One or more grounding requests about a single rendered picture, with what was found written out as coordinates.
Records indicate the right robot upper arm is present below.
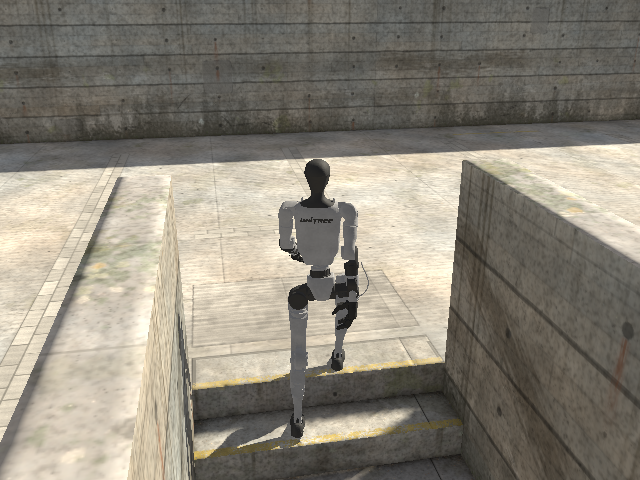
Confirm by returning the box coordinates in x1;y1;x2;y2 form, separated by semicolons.
338;202;358;260

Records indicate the left robot upper arm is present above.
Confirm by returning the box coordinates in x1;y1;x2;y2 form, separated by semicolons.
278;201;298;249

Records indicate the robot head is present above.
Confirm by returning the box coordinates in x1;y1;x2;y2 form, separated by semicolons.
300;159;335;208

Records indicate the robot left forearm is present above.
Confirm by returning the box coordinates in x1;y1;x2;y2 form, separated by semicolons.
279;239;298;256

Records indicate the robot right hand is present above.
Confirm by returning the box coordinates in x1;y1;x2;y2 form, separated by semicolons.
332;300;358;330

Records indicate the robot left hand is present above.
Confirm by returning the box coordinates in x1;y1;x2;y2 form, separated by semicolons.
289;243;304;263

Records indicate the robot right forearm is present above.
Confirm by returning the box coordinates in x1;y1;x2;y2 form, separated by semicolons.
344;246;359;302

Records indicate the robot left foot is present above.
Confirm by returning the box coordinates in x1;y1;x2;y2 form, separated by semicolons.
290;413;305;438

